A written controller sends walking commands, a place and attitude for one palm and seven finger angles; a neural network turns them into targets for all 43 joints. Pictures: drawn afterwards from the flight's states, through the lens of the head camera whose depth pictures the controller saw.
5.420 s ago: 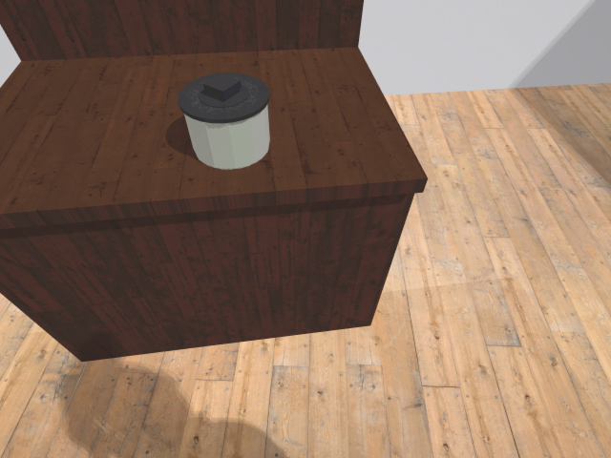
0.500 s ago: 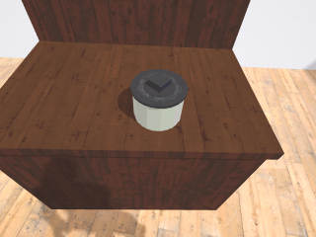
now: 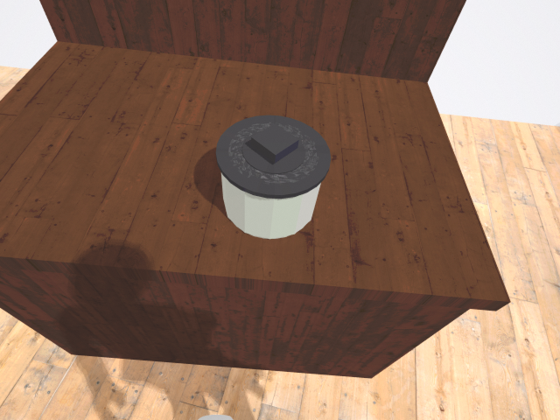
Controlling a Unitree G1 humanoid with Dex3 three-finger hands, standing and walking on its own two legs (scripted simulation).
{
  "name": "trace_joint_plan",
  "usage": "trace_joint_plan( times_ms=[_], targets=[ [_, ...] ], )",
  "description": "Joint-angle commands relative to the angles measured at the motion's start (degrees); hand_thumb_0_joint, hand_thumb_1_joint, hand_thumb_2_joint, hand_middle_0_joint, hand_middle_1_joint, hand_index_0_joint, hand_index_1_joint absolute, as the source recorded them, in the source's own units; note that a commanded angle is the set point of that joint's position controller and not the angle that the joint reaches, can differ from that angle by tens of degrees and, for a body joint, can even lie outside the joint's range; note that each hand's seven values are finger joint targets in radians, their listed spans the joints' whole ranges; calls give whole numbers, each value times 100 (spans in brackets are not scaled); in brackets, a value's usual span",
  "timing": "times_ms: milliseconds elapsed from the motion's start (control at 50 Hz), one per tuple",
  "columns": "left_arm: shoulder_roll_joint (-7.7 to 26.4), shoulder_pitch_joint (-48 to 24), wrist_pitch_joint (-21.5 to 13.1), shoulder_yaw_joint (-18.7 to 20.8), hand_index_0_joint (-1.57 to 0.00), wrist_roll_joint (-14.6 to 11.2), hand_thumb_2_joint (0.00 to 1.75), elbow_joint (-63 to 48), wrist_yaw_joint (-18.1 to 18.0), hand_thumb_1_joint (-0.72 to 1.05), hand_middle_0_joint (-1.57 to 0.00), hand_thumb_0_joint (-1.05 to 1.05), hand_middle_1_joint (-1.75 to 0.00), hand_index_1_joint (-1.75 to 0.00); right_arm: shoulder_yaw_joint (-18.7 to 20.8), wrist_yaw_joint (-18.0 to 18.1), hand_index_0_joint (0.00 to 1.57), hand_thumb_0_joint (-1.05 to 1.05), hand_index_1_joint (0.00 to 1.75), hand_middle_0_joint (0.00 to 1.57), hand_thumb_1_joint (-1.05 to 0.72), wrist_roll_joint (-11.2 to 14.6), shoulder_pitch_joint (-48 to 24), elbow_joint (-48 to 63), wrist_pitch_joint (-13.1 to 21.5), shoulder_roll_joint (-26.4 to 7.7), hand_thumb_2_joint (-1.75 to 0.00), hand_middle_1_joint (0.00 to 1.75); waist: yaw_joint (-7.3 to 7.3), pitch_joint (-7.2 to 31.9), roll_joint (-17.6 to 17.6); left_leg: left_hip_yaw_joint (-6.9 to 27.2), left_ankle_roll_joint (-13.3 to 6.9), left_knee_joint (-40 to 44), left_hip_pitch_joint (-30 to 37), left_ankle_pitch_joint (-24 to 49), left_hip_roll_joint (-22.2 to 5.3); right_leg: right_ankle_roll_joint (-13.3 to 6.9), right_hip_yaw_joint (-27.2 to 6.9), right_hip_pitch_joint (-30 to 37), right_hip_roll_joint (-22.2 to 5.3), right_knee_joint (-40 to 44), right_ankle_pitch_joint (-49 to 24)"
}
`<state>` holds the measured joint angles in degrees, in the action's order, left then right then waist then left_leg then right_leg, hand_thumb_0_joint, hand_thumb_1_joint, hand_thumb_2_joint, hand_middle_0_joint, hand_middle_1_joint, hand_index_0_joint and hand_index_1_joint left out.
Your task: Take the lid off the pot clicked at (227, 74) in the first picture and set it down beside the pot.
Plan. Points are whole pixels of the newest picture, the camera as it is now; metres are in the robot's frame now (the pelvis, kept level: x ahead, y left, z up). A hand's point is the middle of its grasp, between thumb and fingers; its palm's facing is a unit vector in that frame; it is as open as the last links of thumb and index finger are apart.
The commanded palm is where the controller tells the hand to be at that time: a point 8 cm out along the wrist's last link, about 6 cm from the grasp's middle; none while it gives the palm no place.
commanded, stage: shuffle to correct the standing spot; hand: left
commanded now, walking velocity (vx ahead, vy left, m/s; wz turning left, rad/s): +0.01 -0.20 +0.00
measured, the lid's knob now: (274, 142) +0.48 +0.06 +0.12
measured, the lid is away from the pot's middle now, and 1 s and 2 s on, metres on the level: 0.00 0.00 0.00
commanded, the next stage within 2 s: come to a stop and stand still in 0.76 s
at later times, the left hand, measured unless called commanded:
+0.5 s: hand out of the picture +0.10 +0.10 -0.17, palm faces -0.01 -0.98 -0.20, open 7.4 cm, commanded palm none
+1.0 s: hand out of the picture +0.03 +0.08 -0.16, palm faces +0.02 -0.97 -0.22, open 7.4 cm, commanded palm none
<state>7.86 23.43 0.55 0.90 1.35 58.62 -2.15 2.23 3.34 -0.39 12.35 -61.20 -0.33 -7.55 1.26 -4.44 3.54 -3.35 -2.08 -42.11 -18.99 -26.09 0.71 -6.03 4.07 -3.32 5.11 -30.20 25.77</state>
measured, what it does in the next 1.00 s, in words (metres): steps to the right: right foot, then left foot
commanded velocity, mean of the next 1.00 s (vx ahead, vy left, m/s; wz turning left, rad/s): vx -0.07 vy -0.05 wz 0.00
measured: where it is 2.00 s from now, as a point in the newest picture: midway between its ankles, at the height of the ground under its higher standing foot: outside the picture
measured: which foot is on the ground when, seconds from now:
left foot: down 0.00-0.42, up 0.44-0.58, down 0.60-1.00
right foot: down 0.00-0.02, up 0.04-0.38, down 0.40-0.62, up 0.64-0.82, down 0.84-1.00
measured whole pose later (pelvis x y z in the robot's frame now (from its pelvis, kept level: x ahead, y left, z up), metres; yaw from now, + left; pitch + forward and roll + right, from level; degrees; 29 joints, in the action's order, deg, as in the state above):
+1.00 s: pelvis -0.01 -0.11 +0.01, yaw +1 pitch -1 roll -1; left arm 11.0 14.6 1.6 0.5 1.2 54.9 -2.2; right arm 3.2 1.5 0.2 10.7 -55.3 -2.9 -9.1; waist -0.2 -4.6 0.3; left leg -1.9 1.3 -40.8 -18.5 -22.6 0.0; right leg 1.4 2.7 -12.7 -2.7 -30.9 17.4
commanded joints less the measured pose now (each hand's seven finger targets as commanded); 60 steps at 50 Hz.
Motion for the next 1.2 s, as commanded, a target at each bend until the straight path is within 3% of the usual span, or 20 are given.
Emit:
trace_joint_plan(
  times_ms=[0,20,40,120,320,360,400,420,460,540,600,640,780,820,860,920,1020,1060,1120,1180],
  targets=[
    [649,-210,-76,182,-20,-165,90,-543,14,90,-20,0,-30,-30,232,88,20,0,30,20,-90,-110,1722,1,176,-999,-90,30,-916,669,-1217,2482,-1197,1820,2254,4318,-2034,553,-138,-2248,-379,-3468,-2324],
    [651,-195,-56,184,-20,-162,90,-654,-4,90,-20,0,-30,-30,240,83,20,0,30,20,-90,-79,1670,124,119,-1237,-90,30,-759,726,-1181,3633,-1953,2201,1756,5132,-2854,579,-759,-2524,-160,-4792,617],
    [807,-216,18,243,-20,-65,90,-692,-35,90,-20,0,-30,-30,226,33,20,0,30,20,-90,-94,1094,325,123,-1216,-90,30,-482,391,-649,3242,-1883,2363,938,4071,-2719,465,-1187,-2448,-386,-5025,664],
    [591,-41,210,234,-20,37,90,-736,137,90,-20,0,-30,-30,130,-31,20,0,30,20,-90,-147,-266,790,238,-884,-90,30,236,-329,-1013,1456,-923,2448,-475,2381,-1757,525,-920,-2397,-577,-4524,19],
    [589,-437,92,205,-20,-47,90,-903,186,90,-20,0,-30,-30,358,-118,20,0,30,20,-90,-108,216,833,-13,-1271,-90,30,-121,508,-1433,835,-144,1227,636,3177,-1340,807,188,-1235,-607,-45,-877],
    [1010,-97,35,281,-20,-52,90,-758,149,90,-20,0,-30,-30,356,-126,20,0,30,20,-90,-51,440,835,-46,-1047,-90,30,-97,827,-448,352,193,332,285,2631,-851,695,-234,-182,-1011,592,-2926],
    [1501,-27,36,297,-20,27,90,-694,80,90,-20,0,-30,-30,223,-114,20,0,30,20,-90,60,435,940,-130,-599,-90,30,-90,1275,1287,-55,441,-872,-555,-862,-123,-107,-1247,475,-2321,455,-6458],
    [1479,-76,54,267,-20,86,90,-759,40,90,-20,0,-30,-30,188,-111,20,0,30,20,-90,74,337,972,-132,-497,-90,30,-125,1059,843,204,360,-1020,-448,-978,-157,-238,-1004,105,-2394,383,-6934],
    [1410,-522,106,269,-20,70,90,-691,-2,90,-20,0,-30,-30,247,-61,20,0,30,20,-90,81,374,823,-247,-686,-90,30,-203,917,1837,112,424,-1196,-266,-910,-234,-340,-1000,-253,-2094,605,-5951],
    [1180,-861,110,193,-20,-44,90,-744,-84,90,-20,0,-30,-30,141,-95,20,0,30,20,-90,142,634,563,-91,-472,-90,30,-453,649,528,42,351,1482,687,1160,-260,-32,-623,-737,-1827,-222,-5433],
    [706,-620,194,166,-20,-180,90,-754,-103,90,-20,0,-30,-30,91,-52,20,0,30,20,-90,9,358,683,82,-721,-90,30,-150,492,-1660,1119,-523,2054,730,5253,-1660,739,-279,-1058,-815,-810,-484],
    [774,-648,317,185,-20,-129,90,-658,-104,90,-20,0,-30,-30,52,-16,20,0,30,20,-90,-25,21,737,95,-679,-90,30,-54,281,-2160,1150,-869,2121,227,5421,-1663,742,-521,-1058,-813,-1706,599],
    [683,-475,145,178,-20,-64,90,-623,-63,90,-20,0,-30,-30,230,-16,20,0,30,20,-90,14,191,846,-45,-967,-90,30,-8,784,-645,971,-533,998,1689,5802,-1321,783,-100,-1202,-794,336,-1065],
    [918,-429,64,235,-20,-33,90,-643,-88,90,-20,0,-30,-30,270,-44,20,0,30,20,-90,61,351,913,-77,-846,-90,30,-132,969,-128,586,-106,441,1198,4593,-903,662,-476,-559,-1278,678,-3665],
    [1294,-550,11,224,-20,5,90,-728,-77,90,-20,0,-30,-30,243,-110,20,0,30,20,-90,92,398,986,-136,-564,-90,30,-162,1068,698,108,282,-212,274,1250,-195,-86,-1181,-157,-2409,490,-6164],
    [1141,-868,-13,120,-20,45,90,-782,-95,90,-20,0,-30,-30,172,-183,20,0,30,20,-90,62,154,908,-179,-398,-90,30,-180,698,992,266,426,-464,206,-135,-143,-414,-1204,-956,-2267,856,-4225],
    [900,-839,-13,62,-20,-46,90,-699,1,90,-20,0,-30,-30,54,-262,20,0,30,20,-90,-10,539,563,-18,-502,-90,30,-179,-73,-285,520,119,1820,815,1030,-472,385,-753,-1712,-1241,869,-536],
    [794,-691,0,65,-20,-33,90,-685,24,90,-20,0,-30,-30,36,-248,20,0,30,20,-90,-51,596,576,7,-615,-90,30,-66,-392,-54,619,10,2129,270,299,-603,430,-656,-1451,-932,926,98],
    [647,-431,75,68,-20,20,90,-600,56,90,-20,0,-30,-30,58,-259,20,0,30,20,-90,-74,745,533,87,-782,-90,30,-23,-404,-1442,1436,-327,3194,-493,-1491,-965,552,32,-1090,-641,-36,18],
    [459,-129,39,28,-20,35,90,-447,97,90,-20,0,-30,-30,79,-250,20,0,30,20,-90,-62,579,605,110,-858,-90,30,124,-279,-930,1593,-491,3172,-688,-1418,-1077,484,97,-870,-588,-442,-255]
  ],
)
